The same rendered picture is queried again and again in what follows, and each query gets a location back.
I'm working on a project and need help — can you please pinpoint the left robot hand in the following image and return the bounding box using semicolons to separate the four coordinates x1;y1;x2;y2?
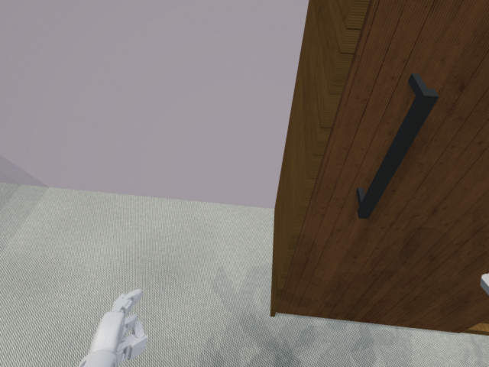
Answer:
89;289;147;365

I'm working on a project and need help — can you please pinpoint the handle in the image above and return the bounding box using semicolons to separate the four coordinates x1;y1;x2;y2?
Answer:
356;73;439;219

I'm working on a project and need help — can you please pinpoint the left robot forearm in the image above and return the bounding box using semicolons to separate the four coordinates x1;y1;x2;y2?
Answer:
78;350;118;367

